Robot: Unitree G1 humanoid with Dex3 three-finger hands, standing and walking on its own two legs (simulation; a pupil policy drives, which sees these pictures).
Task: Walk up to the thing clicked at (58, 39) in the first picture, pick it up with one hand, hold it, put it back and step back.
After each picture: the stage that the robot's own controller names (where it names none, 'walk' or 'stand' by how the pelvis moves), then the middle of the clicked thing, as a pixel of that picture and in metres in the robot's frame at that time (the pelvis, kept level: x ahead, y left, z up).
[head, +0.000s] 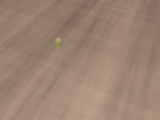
stand; (58, 43) +1.37 +0.28 -0.72
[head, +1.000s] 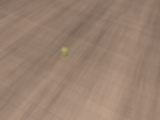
walk; (64, 53) +1.27 +0.13 -0.70
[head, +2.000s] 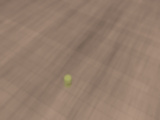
walk; (67, 81) +0.77 +0.12 -0.70
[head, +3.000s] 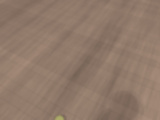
walk; out of the picture +0.47 +0.19 -0.70
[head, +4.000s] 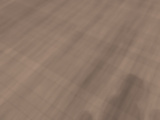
stand; out of the picture +0.35 +0.16 -0.70
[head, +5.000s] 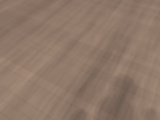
stand; out of the picture +0.31 +0.17 -0.72
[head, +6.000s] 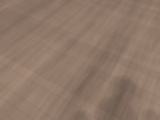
stand; out of the picture +0.33 +0.18 -0.73
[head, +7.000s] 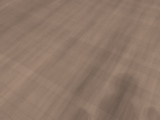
stand; out of the picture +0.32 +0.18 -0.73
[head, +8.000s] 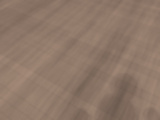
stand; out of the picture +0.31 +0.18 -0.73
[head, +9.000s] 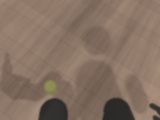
go down; (51, 87) +0.38 +0.16 -0.46
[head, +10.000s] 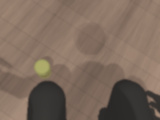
go down; (43, 69) +0.41 +0.18 -0.32
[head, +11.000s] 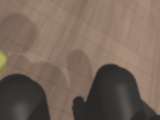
close in; out of the picture +0.40 +0.22 -0.23
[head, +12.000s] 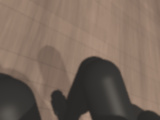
close; out of the picture +0.40 +0.24 -0.22
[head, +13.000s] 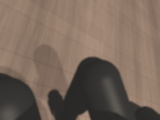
close; out of the picture +0.40 +0.24 -0.22
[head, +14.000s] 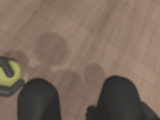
lift; (8, 78) +0.33 +0.25 -0.11
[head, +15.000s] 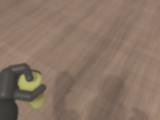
lift; (33, 90) +0.32 +0.18 +0.02
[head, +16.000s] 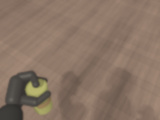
hold; (40, 97) +0.31 +0.17 -0.01
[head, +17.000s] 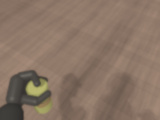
hold; (40, 96) +0.31 +0.17 -0.01
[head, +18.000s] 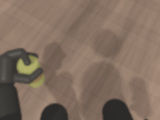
crouch; (32, 72) +0.39 +0.18 -0.09
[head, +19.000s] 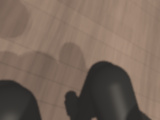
lower; out of the picture +0.41 +0.24 -0.23
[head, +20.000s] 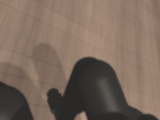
lower; out of the picture +0.42 +0.27 -0.23
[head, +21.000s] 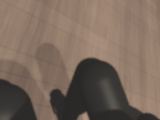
lower; out of the picture +0.42 +0.27 -0.23
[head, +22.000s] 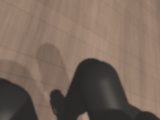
lower; out of the picture +0.42 +0.27 -0.23
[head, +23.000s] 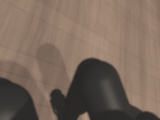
loosen; out of the picture +0.41 +0.27 -0.23
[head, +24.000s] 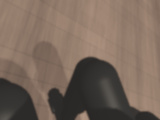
withdraw; out of the picture +0.40 +0.25 -0.23
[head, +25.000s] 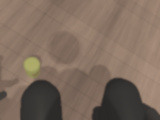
walk; (32, 68) +0.42 +0.21 -0.30
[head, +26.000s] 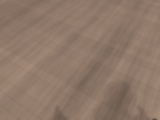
stand; out of the picture +0.35 +0.16 -0.65
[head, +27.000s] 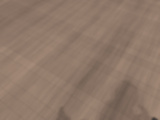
stand; out of the picture +0.36 +0.18 -0.67
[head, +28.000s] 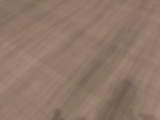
stand; out of the picture +0.37 +0.17 -0.68
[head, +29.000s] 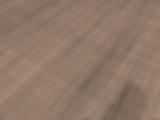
stand; out of the picture +0.38 +0.17 -0.72
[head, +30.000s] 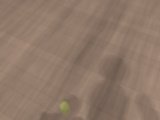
walk; (65, 108) +0.43 +0.16 -0.70
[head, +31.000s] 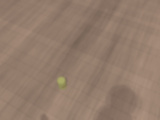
walk; (62, 83) +0.66 +0.20 -0.70
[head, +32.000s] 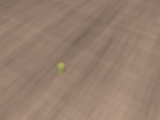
stand; (61, 68) +0.98 +0.20 -0.71
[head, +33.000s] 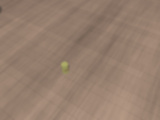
stand; (65, 67) +0.97 +0.21 -0.72
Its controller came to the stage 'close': yes
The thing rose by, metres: 0.71
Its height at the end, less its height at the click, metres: +0.00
